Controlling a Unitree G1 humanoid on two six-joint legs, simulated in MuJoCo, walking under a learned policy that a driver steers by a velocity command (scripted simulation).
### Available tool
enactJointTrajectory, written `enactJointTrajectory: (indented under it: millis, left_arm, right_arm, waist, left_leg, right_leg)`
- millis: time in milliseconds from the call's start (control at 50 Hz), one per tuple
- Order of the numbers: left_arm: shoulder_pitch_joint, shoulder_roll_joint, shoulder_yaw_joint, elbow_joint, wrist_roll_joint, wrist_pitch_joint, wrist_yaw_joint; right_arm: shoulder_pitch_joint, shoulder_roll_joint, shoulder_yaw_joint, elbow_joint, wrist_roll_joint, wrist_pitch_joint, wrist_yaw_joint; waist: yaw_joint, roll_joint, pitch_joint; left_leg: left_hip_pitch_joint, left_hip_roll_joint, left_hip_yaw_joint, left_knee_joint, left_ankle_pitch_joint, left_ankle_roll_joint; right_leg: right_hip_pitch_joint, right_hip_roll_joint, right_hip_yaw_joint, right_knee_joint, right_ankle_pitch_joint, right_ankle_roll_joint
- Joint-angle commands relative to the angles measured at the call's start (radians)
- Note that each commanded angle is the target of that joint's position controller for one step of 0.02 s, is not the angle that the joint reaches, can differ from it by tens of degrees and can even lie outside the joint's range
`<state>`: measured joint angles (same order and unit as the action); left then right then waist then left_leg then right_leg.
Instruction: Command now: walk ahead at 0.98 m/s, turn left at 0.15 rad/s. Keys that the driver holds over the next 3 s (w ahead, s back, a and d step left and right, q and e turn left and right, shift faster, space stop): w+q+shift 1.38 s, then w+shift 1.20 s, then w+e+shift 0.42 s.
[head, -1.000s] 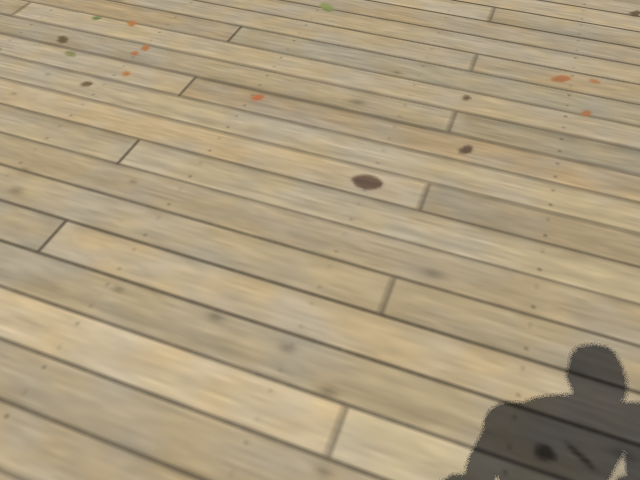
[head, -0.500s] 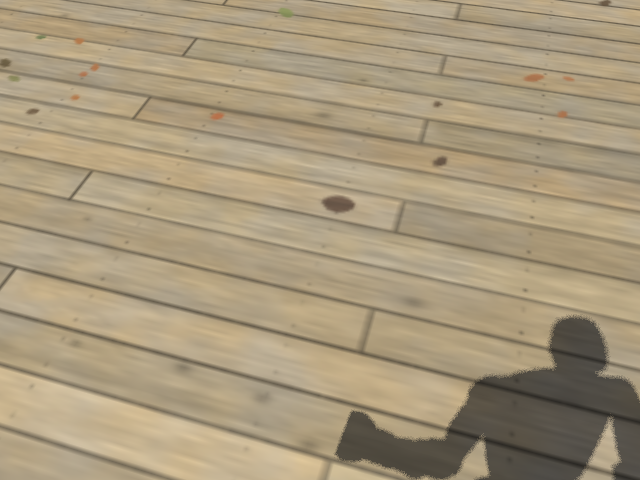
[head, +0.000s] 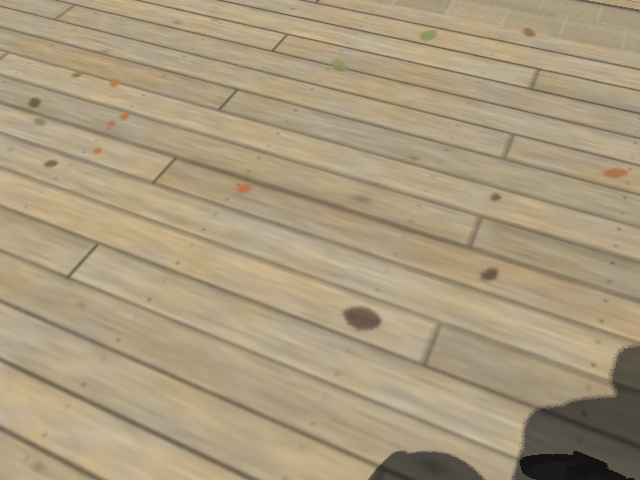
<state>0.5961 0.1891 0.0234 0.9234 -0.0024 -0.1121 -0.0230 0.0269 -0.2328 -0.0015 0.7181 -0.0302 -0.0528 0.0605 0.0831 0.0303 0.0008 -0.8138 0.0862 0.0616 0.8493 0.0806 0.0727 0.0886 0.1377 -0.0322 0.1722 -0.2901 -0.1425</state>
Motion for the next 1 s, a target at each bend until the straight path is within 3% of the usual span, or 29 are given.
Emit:
enactJointTrajectory:
  millis: [20, 100, 140, 160, 180, 200, 220, 260, 300, 320, 360, 400, 440, 480, 520, 540, 560, 580, 600, 620, 640, 660, 720, 760, 820, 880, 940, 980, 1000]
  left_arm:
    - [0.032, 0.137, 0.017, -0.022, -0.001, -0.024, 0.015]
    - [0.023, 0.197, 0.020, 0.012, 0.031, -0.006, 0.059]
    - [-0.033, 0.233, 0.033, 0.007, 0.055, 0.021, 0.086]
    - [-0.127, 0.267, 0.045, -0.015, 0.057, 0.032, 0.090]
    - [-0.244, 0.239, 0.043, -0.056, 0.059, 0.023, 0.079]
    - [-0.169, 0.096, 0.009, -0.129, 0.022, -0.002, 0.052]
    - [-0.228, 0.150, 0.002, -0.169, 0.016, -0.022, 0.050]
    - [-0.328, 0.183, 0.002, -0.196, 0.037, -0.045, 0.031]
    - [-0.337, 0.155, -0.009, -0.216, 0.083, -0.003, 0.017]
    - [-0.354, 0.142, -0.015, -0.233, 0.091, 0.017, 0.011]
    - [-0.487, 0.132, -0.029, -0.306, 0.084, 0.029, 0.002]
    - [-0.597, 0.111, -0.044, -0.346, 0.057, 0.025, -0.013]
    - [-0.628, 0.110, -0.045, -0.352, 0.034, 0.025, -0.014]
    - [-0.663, 0.143, -0.038, -0.368, 0.030, 0.025, -0.003]
    - [-0.604, 0.195, -0.018, -0.356, 0.034, 0.018, 0.012]
    - [-0.477, 0.238, 0.002, -0.325, 0.032, 0.011, 0.025]
    - [-0.283, 0.287, 0.026, -0.282, 0.036, 0.006, 0.041]
    - [-0.050, 0.366, 0.057, -0.249, 0.065, 0.005, 0.063]
    - [-0.110, 0.434, 0.071, -0.252, 0.089, 0.012, 0.054]
    - [-0.204, 0.350, 0.076, -0.262, 0.074, 0.024, 0.045]
    - [-0.272, 0.242, 0.051, -0.267, 0.063, 0.025, 0.041]
    - [-0.286, 0.198, 0.041, -0.244, 0.065, 0.026, 0.036]
    - [-0.226, 0.134, 0.023, -0.150, 0.041, 0.007, 0.026]
    - [-0.238, 0.124, 0.022, -0.128, 0.022, -0.010, 0.013]
    - [-0.301, 0.154, 0.028, -0.120, 0.025, -0.027, 0.015]
    - [-0.245, 0.199, 0.035, -0.090, 0.027, -0.026, 0.023]
    - [-0.176, 0.287, 0.052, -0.091, 0.030, -0.002, 0.043]
    - [-0.231, 0.350, 0.070, -0.118, 0.038, 0.033, 0.055]
    - [-0.264, 0.347, 0.072, -0.140, 0.045, 0.047, 0.051]
  right_arm:
    - [-0.157, -0.024, 0.012, -0.075, 0.017, -0.018, 0.005]
    - [-0.090, -0.091, -0.003, -0.041, 0.019, -0.017, -0.011]
    - [0.187, -0.162, -0.034, 0.055, 0.017, -0.016, -0.021]
    - [0.428, -0.195, -0.057, 0.130, 0.020, -0.014, -0.030]
    - [0.578, -0.232, -0.083, 0.176, 0.019, -0.004, -0.043]
    - [0.498, -0.284, -0.098, 0.172, -0.005, 0.006, -0.049]
    - [0.432, -0.251, -0.104, 0.153, 0.014, 0.006, -0.044]
    - [0.349, -0.144, -0.088, 0.154, 0.011, 0.003, -0.050]
    - [0.320, -0.130, -0.076, 0.152, 0.015, -0.019, -0.061]
    - [0.315, -0.138, -0.073, 0.151, 0.022, -0.032, -0.060]
    - [0.305, -0.182, -0.084, 0.133, 0.027, -0.053, -0.056]
    - [0.324, -0.196, -0.094, 0.127, 0.030, -0.061, -0.051]
    - [0.378, -0.220, -0.105, 0.133, 0.041, -0.062, -0.040]
    - [0.423, -0.235, -0.113, 0.137, 0.040, -0.054, -0.040]
    - [0.439, -0.254, -0.118, 0.136, 0.034, -0.046, -0.051]
    - [0.421, -0.291, -0.125, 0.131, 0.028, -0.044, -0.051]
    - [0.370, -0.296, -0.126, 0.116, 0.025, -0.050, -0.047]
    - [0.337, -0.170, -0.094, 0.078, 0.022, -0.060, -0.049]
    - [0.449, -0.059, -0.060, 0.004, 0.083, -0.058, -0.054]
    - [0.382, -0.145, -0.062, 0.022, 0.053, -0.037, -0.066]
    - [0.279, -0.172, -0.070, 0.022, 0.031, -0.025, -0.059]
    - [0.235, -0.162, -0.071, 0.015, 0.021, -0.016, -0.044]
    - [0.169, -0.083, -0.055, -0.044, -0.002, 0.029, -0.006]
    - [0.101, -0.065, -0.042, -0.099, -0.004, 0.046, 0.007]
    - [0.024, -0.084, -0.033, -0.158, -0.001, 0.049, 0.025]
    - [-0.080, -0.090, -0.022, -0.181, -0.004, 0.047, 0.043]
    - [-0.023, -0.125, -0.031, -0.152, 0.000, 0.039, 0.035]
    - [0.263, -0.189, -0.064, -0.072, 0.002, 0.034, 0.015]
    - [0.471, -0.234, -0.094, 0.003, 0.003, 0.030, -0.006]
  waist:
    - [-0.014, -0.048, 0.125]
    - [-0.081, -0.148, 0.021]
    - [-0.209, -0.163, -0.108]
    - [-0.331, -0.161, -0.171]
    - [-0.391, -0.051, -0.200]
    - [-0.199, 0.235, -0.236]
    - [-0.222, 0.069, -0.250]
    - [-0.127, -0.119, -0.007]
    - [-0.037, -0.143, 0.084]
    - [-0.017, -0.130, 0.112]
    - [-0.029, -0.094, 0.165]
    - [-0.067, -0.052, 0.168]
    - [-0.116, -0.010, 0.112]
    - [-0.153, 0.022, 0.082]
    - [-0.127, 0.026, 0.005]
    - [-0.055, 0.023, -0.088]
    - [0.057, 0.021, -0.188]
    - [0.131, -0.097, -0.338]
    - [0.007, -0.442, -0.489]
    - [0.009, -0.302, -0.367]
    - [0.022, -0.170, -0.204]
    - [0.007, -0.090, -0.107]
    - [-0.054, -0.138, 0.002]
    - [-0.083, -0.129, 0.034]
    - [-0.130, -0.126, 0.091]
    - [-0.106, -0.064, 0.154]
    - [-0.150, -0.114, 0.068]
    - [-0.301, -0.146, -0.085]
    - [-0.376, -0.107, -0.173]
  left_leg:
    - [0.129, -0.070, 0.097, -0.200, 0.088, 0.034]
    - [0.294, -0.209, 0.145, -0.272, -0.025, 0.091]
    - [0.551, -0.252, 0.131, -0.288, -0.099, 0.124]
    - [0.786, -0.207, 0.069, -0.356, -0.107, 0.172]
    - [1.046, -0.089, -0.084, -0.279, -0.216, 0.224]
    - [1.347, 0.156, -0.621, -0.283, -0.172, 0.407]
    - [1.321, 0.211, -0.821, -0.496, -0.442, 0.465]
    - [0.939, 0.140, -0.685, -0.650, -0.466, 0.359]
    - [0.670, 0.044, -0.568, -0.678, -0.389, 0.305]
    - [0.564, 0.012, -0.528, -0.697, -0.384, 0.294]
    - [0.373, -0.042, -0.461, -0.752, -0.287, 0.281]
    - [0.275, -0.101, -0.394, -0.751, -0.144, 0.223]
    - [0.340, -0.097, -0.392, -0.730, 0.017, 0.179]
    - [0.527, -0.078, -0.410, -0.658, 0.139, 0.154]
    - [0.676, -0.068, -0.423, -0.477, 0.359, 0.112]
    - [0.688, -0.074, -0.415, -0.289, 0.430, 0.089]
    - [0.567, -0.110, -0.400, -0.048, 0.340, 0.071]
    - [0.401, -0.160, -0.325, 0.297, -0.109, 0.076]
    - [0.131, -0.225, -0.208, 0.578, -0.589, 0.044]
    - [0.001, -0.123, -0.173, 0.637, -0.483, 0.062]
    - [-0.021, -0.076, -0.151, 0.587, -0.397, 0.059]
    - [0.000, -0.046, -0.141, 0.542, -0.366, 0.051]
    - [0.013, 0.014, -0.135, 0.498, -0.369, 0.040]
    - [-0.012, 0.023, -0.113, 0.458, -0.308, 0.039]
    - [0.039, 0.020, -0.071, 0.275, -0.136, 0.041]
    - [0.157, -0.032, 0.066, 0.019, -0.056, 0.082]
    - [0.329, -0.143, 0.152, -0.069, -0.129, 0.126]
    - [0.637, -0.195, 0.116, -0.086, -0.225, 0.167]
    - [0.916, -0.207, 0.045, -0.162, -0.265, 0.198]
  right_leg:
    - [-0.085, -0.236, 0.045, -0.148, 0.751, 0.069]
    - [0.140, -0.297, -0.057, 0.064, 1.437, 0.135]
    - [0.130, -0.320, -0.080, 0.453, 1.572, 0.163]
    - [-0.011, -0.314, -0.093, 0.772, 1.502, 0.165]
    - [-0.336, -0.198, -0.079, 1.180, 0.747, 0.142]
    - [-0.867, -0.047, 0.020, 1.512, -0.231, 0.189]
    - [-1.014, -0.105, 0.167, 1.501, -0.137, 0.158]
    - [-0.929, -0.186, 0.159, 1.268, -0.016, 0.121]
    - [-0.823, -0.224, 0.143, 1.158, -0.043, 0.149]
    - [-0.792, -0.241, 0.121, 1.085, -0.059, 0.163]
    - [-0.706, -0.253, 0.062, 0.868, 0.051, 0.192]
    - [-0.536, -0.234, 0.028, 0.629, 0.269, 0.198]
    - [-0.419, -0.192, 0.011, 0.516, 0.434, 0.183]
    - [-0.442, -0.169, 0.019, 0.421, 0.408, 0.171]
    - [-0.354, -0.127, 0.032, 0.331, 0.297, 0.156]
    - [-0.207, -0.112, 0.034, 0.321, 0.218, 0.145]
    - [0.034, -0.172, 0.069, 0.358, 0.153, 0.129]
    - [0.271, -0.408, 0.291, 0.368, -0.194, 0.103]
    - [0.430, -0.688, 0.866, 0.162, -0.342, -0.006]
    - [0.312, -0.630, 0.874, 0.109, -0.520, -0.024]
    - [0.169, -0.562, 0.657, 0.116, -0.421, 0.000]
    - [0.044, -0.519, 0.503, 0.110, -0.215, 0.016]
    - [-0.115, -0.452, 0.236, 0.067, 0.064, 0.064]
    - [-0.161, -0.440, 0.105, 0.022, 0.206, 0.081]
    - [-0.238, -0.390, -0.090, -0.043, 0.350, 0.098]
    - [-0.212, -0.342, -0.231, -0.077, 0.569, 0.115]
    - [-0.065, -0.367, -0.263, 0.135, 1.209, 0.136]
    - [-0.094, -0.415, -0.234, 0.523, 1.371, 0.118]
    - [-0.249, -0.403, -0.214, 0.838, 1.191, 0.114]
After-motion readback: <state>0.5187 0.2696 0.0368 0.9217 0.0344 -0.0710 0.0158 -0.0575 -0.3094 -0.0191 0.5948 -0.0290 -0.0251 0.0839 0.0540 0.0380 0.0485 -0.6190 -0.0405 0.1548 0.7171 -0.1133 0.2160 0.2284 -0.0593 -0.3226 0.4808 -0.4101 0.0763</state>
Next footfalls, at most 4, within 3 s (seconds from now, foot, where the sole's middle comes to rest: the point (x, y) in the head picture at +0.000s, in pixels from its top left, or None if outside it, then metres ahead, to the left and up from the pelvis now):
0.18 left None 0.34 0.03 -0.77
0.58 right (405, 352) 0.80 -0.08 -0.77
1.02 left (249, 271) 1.01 0.33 -0.77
1.42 right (184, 173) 1.37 0.58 -0.77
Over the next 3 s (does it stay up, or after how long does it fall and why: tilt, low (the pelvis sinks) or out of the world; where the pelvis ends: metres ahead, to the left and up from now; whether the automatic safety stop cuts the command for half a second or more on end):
stays up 1.37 1.91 0.00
